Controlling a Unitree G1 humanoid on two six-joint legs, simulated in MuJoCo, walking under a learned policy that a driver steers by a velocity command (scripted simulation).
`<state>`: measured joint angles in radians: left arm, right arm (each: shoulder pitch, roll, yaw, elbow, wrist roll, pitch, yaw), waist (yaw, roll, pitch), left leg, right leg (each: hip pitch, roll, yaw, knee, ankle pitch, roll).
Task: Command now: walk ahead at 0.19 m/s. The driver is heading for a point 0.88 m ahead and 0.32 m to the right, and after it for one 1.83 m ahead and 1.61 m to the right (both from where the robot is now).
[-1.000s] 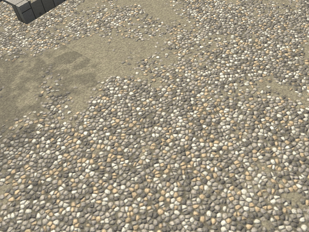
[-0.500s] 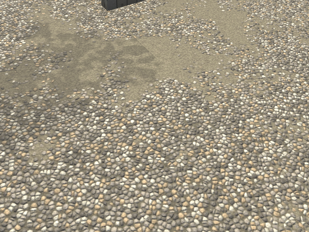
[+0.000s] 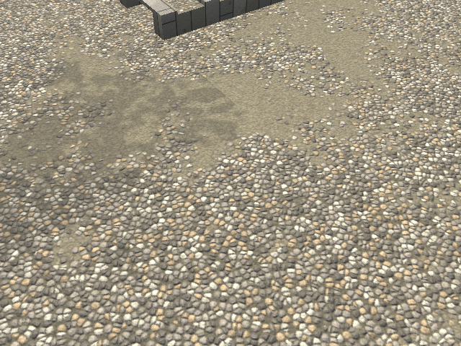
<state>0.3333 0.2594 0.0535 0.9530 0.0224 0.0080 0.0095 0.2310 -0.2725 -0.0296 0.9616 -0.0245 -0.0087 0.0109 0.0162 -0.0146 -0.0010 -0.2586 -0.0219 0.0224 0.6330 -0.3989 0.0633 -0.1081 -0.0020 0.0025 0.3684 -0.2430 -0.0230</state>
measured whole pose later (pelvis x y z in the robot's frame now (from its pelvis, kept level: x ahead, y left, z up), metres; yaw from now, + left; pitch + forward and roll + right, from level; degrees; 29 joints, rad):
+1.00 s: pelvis +0.13 +0.03 -0.01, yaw -35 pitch +2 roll +0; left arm 0.22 0.35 0.12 0.78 0.01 0.05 0.00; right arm 0.07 -0.31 -0.02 0.74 -0.01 0.00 -0.05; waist 0.05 -0.03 0.06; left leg -0.29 -0.07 -0.12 0.46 -0.20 0.00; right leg -0.31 0.22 0.35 0.59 -0.32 -0.03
